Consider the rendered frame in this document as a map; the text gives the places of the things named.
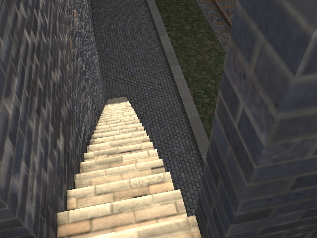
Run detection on stairs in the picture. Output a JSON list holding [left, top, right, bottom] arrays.
[[56, 96, 187, 238]]

